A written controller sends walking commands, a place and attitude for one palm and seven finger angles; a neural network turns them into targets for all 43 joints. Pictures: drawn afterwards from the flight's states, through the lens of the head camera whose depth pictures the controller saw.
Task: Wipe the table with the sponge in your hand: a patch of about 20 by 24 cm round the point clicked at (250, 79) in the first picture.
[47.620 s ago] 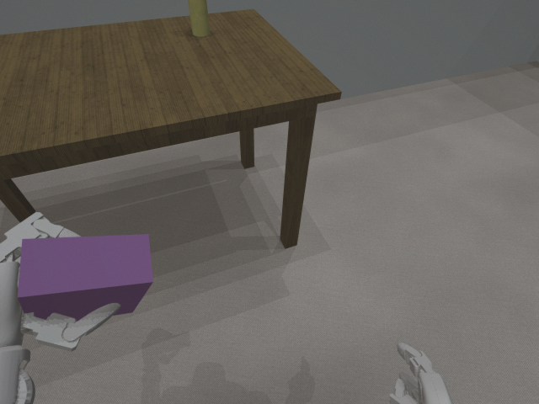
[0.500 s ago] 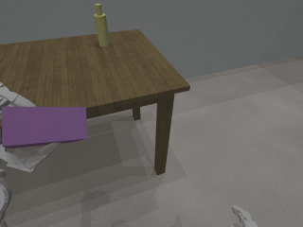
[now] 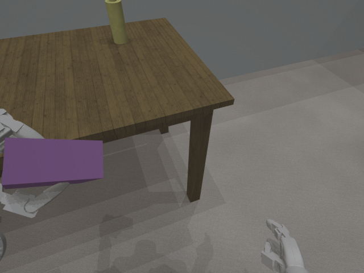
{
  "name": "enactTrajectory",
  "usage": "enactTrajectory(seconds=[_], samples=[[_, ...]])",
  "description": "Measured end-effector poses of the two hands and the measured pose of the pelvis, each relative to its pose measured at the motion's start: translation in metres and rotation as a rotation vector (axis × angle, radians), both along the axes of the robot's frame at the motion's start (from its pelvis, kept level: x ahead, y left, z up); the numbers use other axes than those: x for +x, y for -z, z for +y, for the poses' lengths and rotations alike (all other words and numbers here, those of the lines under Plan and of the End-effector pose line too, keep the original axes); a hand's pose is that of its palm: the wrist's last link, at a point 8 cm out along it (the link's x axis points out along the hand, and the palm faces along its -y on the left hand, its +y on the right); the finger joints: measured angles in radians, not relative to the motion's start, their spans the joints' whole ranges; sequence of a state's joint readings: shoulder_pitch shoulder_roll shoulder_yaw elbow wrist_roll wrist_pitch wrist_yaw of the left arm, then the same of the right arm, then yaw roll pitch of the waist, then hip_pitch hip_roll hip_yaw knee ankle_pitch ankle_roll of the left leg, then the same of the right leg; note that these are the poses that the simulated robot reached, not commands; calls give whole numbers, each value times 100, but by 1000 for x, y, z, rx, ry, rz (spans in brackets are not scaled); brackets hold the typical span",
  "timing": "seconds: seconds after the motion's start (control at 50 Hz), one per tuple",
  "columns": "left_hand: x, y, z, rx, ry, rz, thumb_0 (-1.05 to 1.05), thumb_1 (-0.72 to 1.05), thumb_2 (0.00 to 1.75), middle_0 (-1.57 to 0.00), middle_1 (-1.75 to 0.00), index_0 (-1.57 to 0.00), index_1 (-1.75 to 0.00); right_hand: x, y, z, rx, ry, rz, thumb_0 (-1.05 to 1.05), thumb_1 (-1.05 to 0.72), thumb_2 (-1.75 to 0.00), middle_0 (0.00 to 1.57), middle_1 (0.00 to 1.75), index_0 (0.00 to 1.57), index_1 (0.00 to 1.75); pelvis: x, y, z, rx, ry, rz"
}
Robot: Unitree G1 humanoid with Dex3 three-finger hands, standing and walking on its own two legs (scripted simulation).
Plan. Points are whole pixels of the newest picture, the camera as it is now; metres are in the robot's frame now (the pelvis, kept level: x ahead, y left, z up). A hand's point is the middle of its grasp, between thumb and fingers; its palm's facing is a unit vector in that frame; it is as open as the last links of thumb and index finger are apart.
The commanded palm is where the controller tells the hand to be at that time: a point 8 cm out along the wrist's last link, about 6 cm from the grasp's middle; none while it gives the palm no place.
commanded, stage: stop stepping back and stand still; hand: left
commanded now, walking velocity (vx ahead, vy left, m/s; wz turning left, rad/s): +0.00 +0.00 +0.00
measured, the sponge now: (64, 165) +0.24 +0.21 +0.19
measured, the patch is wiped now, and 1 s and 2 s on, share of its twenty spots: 1.00 1.00 1.00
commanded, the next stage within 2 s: stand and wait in 0.02 s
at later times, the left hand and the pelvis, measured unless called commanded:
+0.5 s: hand (4, 185) +0.18 +0.25 +0.22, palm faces +0.44 -0.82 -0.36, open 9.7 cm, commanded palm +0.13 +0.29 +0.24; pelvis -0.03 +0.01 +0.00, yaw +0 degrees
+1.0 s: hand out of the picture +0.17 +0.26 +0.22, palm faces +0.47 -0.81 -0.36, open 9.7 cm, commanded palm +0.11 +0.30 +0.24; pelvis -0.04 +0.02 +0.00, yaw +1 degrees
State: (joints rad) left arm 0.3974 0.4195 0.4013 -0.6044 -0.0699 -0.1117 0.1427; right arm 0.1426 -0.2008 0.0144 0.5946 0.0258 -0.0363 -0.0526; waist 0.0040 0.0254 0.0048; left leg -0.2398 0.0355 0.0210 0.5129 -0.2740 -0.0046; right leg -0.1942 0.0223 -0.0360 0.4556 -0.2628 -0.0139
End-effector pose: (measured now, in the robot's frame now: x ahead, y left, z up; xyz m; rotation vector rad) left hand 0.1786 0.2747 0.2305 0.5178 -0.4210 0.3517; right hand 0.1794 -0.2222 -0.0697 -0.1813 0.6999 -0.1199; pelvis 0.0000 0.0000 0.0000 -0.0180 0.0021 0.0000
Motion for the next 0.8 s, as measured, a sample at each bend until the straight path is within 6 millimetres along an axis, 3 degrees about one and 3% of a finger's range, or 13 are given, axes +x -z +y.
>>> enactTrajectory(seconds=[0.16,0.4,0.56,0.8], samples=[[-13,-5,3,8,8,-22,-1,-52,108,-76,-138,-81,-138,-4,-3,2,-17,-2,4,1,-90,-90,20,30,20,30,-5,-1,4,-4,-3,-3],[-29,5,13,-59,-26,-11,-1,-52,108,-76,-138,-80,-139,-37,4,6,-24,5,42,2,-90,-90,21,30,20,30,-23,-2,10,-10,-3,-11],[-41,0,17,-24,-17,-22,-1,-52,108,-76,-138,-80,-138,-54,7,10,-25,14,58,2,-90,-90,21,30,20,30,-33,-2,14,-11,-6,-12],[-51,6,26,-47,-40,-21,-1,-52,108,-76,-138,-80,-139,-58,6,19,-24,-3,44,2,-90,-90,21,30,20,30,-42,-1,20,-14,-7,-16]])
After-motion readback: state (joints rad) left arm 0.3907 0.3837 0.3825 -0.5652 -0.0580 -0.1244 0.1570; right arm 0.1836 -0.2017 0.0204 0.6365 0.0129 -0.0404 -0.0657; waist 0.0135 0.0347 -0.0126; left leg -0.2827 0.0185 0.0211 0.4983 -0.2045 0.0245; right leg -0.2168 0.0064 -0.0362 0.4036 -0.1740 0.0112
